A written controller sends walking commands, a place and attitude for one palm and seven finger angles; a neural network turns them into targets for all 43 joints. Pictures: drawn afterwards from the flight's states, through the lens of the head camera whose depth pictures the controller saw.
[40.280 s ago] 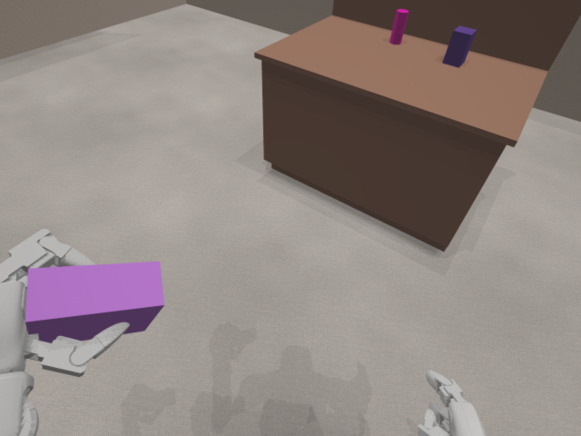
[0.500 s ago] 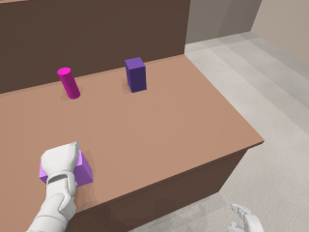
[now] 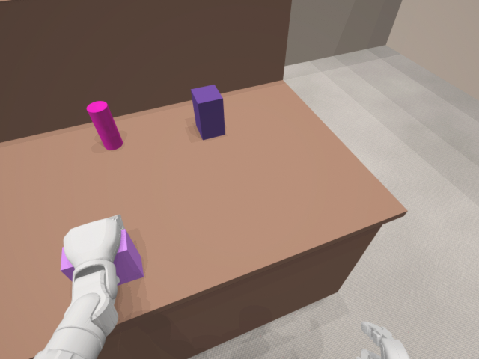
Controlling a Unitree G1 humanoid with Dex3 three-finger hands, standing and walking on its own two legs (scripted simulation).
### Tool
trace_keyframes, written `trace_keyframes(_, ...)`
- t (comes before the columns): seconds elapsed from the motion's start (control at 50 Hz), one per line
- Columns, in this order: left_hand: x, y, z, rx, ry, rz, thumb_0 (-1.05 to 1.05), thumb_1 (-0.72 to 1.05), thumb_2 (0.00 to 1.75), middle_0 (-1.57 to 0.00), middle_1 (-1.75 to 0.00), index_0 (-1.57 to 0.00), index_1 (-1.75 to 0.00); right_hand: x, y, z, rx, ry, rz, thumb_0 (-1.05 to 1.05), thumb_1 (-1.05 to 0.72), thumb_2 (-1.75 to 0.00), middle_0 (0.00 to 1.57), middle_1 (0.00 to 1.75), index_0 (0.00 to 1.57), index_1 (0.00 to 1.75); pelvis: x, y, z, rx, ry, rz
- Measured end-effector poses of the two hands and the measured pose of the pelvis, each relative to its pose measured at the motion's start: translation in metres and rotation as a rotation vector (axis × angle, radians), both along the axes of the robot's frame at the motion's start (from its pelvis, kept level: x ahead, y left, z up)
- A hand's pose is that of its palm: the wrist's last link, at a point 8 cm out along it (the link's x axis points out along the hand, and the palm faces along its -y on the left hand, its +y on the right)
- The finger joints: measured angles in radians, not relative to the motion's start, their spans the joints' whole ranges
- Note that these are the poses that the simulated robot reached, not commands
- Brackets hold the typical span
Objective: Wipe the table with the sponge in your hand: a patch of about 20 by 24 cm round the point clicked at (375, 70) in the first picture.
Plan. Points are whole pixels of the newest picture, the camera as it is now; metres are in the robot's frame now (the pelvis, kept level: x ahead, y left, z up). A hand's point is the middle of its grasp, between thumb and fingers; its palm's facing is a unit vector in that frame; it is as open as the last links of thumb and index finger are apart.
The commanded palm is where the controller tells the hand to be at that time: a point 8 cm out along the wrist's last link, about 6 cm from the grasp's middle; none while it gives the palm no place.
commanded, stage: wipe back along the first lane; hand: left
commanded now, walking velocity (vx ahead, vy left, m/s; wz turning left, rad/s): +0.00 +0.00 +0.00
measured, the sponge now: (109, 267) +0.29 +0.28 -0.06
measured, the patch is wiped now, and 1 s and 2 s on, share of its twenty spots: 1.00 1.00 1.00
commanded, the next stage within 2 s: lift the sponge slowly off the table in 0.12 s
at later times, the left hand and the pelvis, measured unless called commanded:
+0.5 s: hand (104, 258) +0.29 +0.28 -0.02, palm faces -0.09 -0.06 -0.99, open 9.3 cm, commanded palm +0.25 +0.26 +0.03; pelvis +0.01 +0.00 +0.00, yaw +0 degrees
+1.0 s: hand (99, 269) +0.26 +0.27 -0.01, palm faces -0.11 -0.11 -0.99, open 9.3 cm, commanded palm +0.25 +0.27 +0.07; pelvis +0.01 +0.00 +0.01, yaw +1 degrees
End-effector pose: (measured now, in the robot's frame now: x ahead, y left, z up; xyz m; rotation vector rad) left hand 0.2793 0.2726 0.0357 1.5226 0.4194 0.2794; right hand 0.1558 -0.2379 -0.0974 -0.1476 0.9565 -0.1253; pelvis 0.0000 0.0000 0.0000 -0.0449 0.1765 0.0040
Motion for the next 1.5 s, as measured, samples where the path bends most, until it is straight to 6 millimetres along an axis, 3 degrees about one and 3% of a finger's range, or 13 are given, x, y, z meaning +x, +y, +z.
trace_keyframes(0.44,-0.003,-0.001,0.003,-0.009,0.003,0.008,0.01,-0.42,1.08,-0.77,-1.41,-0.77,-1.45,0.014,-0.001,0.008,0.0,-0.032,0.0,0.01,-0.91,-0.9,0.2,0.3,0.2,0.3,0.005,-0.001,0.003,0.0,-0.013,0.001)
trace_keyframes(0.9,-0.027,-0.003,0.01,-0.077,0.016,-0.004,0.01,-0.43,1.08,-0.78,-1.39,-0.79,-1.43,0.046,0.019,0.022,0.01,-0.093,0.061,0.01,-0.91,-0.9,0.2,0.3,0.2,0.3,0.01,0.003,0.011,0.004,-0.073,0.013)
trace_keyframes(1.32,-0.02,-0.007,0.037,-0.071,-0.003,-0.019,0.0,-0.44,1.08,-0.8,-1.37,-0.81,-1.41,0.036,0.015,0.025,0.005,-0.089,0.059,0.01,-0.91,-0.9,0.2,0.3,0.2,0.3,0.002,-0.001,0.019,0.015,-0.115,0.012)
trace_keyframes(1.5,-0.023,-0.011,0.05,-0.073,-0.011,-0.016,0.0,-0.44,1.08,-0.8,-1.37,-0.81,-1.41,0.042,0.009,0.029,0.004,-0.109,0.069,0.01,-0.91,-0.9,0.2,0.3,0.2,0.3,0.003,-0.006,0.022,0.022,-0.135,0.012)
